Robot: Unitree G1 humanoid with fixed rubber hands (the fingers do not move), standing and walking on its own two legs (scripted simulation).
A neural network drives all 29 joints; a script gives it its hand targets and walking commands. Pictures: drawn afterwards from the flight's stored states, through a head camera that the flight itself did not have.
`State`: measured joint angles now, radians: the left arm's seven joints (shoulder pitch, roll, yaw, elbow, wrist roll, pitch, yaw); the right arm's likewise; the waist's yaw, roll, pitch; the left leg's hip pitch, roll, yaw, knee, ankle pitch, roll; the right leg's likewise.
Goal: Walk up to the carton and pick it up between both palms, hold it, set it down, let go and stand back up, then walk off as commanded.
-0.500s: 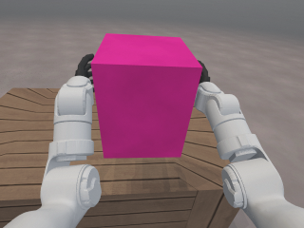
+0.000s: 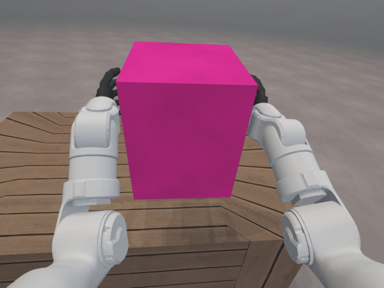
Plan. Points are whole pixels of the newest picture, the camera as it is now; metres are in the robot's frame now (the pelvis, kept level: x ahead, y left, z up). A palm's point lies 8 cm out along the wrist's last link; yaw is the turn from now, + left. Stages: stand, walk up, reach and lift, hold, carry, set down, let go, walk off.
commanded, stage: hold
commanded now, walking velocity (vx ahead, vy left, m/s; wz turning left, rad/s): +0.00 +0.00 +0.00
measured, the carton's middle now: (183, 119) +0.39 +0.01 +0.25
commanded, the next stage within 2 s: none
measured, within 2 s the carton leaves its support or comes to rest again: neither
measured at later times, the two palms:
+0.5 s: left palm (109, 111) +0.37 +0.15 +0.27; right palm (256, 117) +0.37 -0.14 +0.27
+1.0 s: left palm (107, 108) +0.37 +0.15 +0.28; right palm (256, 116) +0.37 -0.14 +0.27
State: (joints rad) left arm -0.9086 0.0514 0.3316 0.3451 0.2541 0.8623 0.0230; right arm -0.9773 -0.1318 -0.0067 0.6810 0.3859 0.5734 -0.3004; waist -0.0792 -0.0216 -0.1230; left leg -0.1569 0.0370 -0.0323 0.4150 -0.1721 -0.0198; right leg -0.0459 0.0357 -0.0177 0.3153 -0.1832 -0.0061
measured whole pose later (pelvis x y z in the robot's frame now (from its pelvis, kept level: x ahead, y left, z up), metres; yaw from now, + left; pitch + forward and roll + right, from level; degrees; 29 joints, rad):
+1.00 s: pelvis +0.00 +0.00 +0.00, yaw +0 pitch -7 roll -2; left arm -0.88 0.04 0.33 0.30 0.29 0.88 0.00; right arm -0.94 -0.12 -0.01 0.65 0.38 0.58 -0.30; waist -0.08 -0.02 -0.10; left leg -0.12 0.04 -0.03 0.41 -0.18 -0.02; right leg -0.01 0.04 -0.02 0.31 -0.19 -0.01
